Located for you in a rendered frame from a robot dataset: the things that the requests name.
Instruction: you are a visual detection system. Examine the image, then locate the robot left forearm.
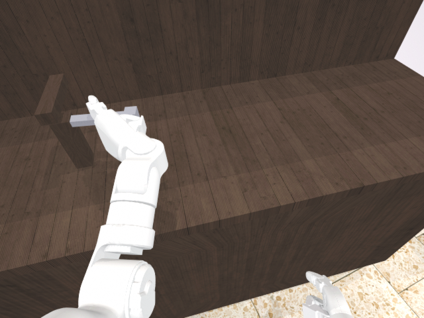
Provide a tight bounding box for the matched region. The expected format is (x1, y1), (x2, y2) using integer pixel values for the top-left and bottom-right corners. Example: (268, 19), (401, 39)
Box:
(78, 132), (168, 306)

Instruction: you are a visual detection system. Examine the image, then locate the left robot hand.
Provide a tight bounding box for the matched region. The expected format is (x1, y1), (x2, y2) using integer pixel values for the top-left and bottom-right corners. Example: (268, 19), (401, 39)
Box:
(86, 95), (146, 161)

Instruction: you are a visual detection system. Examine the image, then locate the robot left upper arm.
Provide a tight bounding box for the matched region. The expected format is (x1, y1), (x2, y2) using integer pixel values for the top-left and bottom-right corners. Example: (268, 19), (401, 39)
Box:
(41, 258), (156, 318)

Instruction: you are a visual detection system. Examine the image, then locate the counter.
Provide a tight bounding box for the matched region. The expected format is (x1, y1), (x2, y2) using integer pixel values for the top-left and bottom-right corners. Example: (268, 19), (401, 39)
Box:
(0, 0), (424, 318)

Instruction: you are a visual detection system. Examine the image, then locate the right robot hand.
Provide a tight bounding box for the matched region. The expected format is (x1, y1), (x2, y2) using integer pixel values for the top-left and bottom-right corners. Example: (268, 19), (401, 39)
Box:
(302, 271), (352, 318)

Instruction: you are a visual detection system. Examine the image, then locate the tap lever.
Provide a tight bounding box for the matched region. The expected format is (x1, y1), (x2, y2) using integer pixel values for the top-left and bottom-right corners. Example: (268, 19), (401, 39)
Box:
(70, 106), (140, 127)

